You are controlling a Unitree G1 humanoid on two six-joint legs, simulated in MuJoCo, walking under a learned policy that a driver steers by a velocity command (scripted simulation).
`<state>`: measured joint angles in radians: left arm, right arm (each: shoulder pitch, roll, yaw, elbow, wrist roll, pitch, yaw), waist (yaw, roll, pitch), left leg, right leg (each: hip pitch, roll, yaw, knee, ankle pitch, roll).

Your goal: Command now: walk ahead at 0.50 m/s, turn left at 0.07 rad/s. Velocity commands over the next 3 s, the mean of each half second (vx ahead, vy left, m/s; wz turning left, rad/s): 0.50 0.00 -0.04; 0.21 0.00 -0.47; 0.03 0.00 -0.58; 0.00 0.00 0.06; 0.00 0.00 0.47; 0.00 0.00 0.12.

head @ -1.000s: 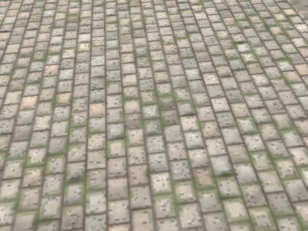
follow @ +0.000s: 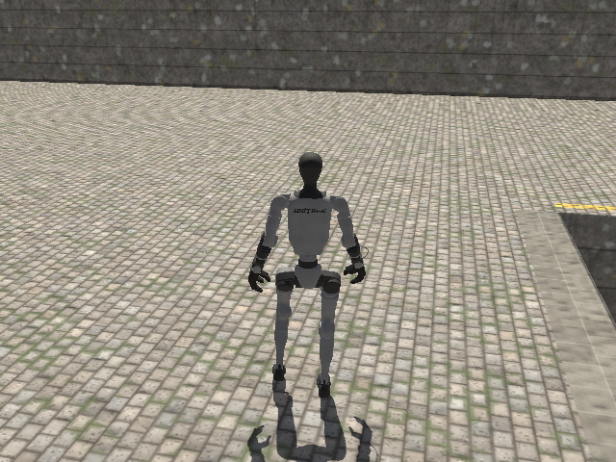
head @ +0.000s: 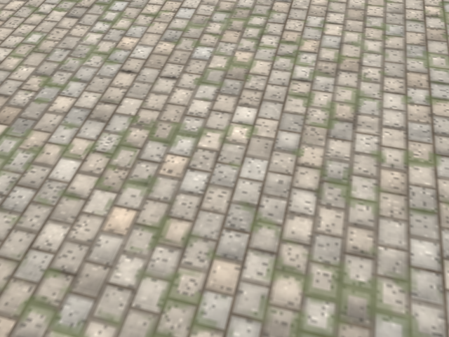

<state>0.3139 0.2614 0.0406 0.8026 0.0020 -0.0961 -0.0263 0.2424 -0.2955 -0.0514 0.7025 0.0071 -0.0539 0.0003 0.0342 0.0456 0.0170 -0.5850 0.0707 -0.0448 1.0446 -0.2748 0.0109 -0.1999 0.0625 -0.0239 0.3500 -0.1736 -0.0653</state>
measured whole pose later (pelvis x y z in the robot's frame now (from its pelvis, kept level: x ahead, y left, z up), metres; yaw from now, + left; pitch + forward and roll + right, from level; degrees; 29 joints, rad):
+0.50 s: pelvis +0.28 +0.06 +0.00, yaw -3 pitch +1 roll +1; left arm 0.26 0.31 0.05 0.82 -0.03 -0.05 0.00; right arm 0.26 -0.26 -0.05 0.75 -0.01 -0.09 0.02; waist -0.01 -0.05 0.02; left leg -0.21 -0.04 0.09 0.36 -0.17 0.06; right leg -0.57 -0.08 0.06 1.11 -0.29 0.00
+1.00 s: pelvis +0.46 +0.01 -0.01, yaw -19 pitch +3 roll +1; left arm 0.17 0.30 0.07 0.65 0.01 0.01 0.00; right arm 0.10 -0.30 -0.06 0.73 -0.01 0.00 -0.04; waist 0.02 0.01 0.07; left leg -0.56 0.02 -0.08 1.06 -0.43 -0.06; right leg -0.43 0.09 0.06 0.46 -0.07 -0.08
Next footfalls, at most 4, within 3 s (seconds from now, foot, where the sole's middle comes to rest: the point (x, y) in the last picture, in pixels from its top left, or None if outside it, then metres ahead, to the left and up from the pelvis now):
0.30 left None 0.34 0.15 -0.78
0.78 right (282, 312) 0.57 -0.09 -0.78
1.24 left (210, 292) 0.63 0.12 -0.78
1.64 right None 0.45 -0.09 -0.78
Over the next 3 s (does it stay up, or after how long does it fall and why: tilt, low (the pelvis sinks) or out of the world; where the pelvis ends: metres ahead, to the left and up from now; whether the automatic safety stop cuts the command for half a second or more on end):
stays up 0.52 0.03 -0.01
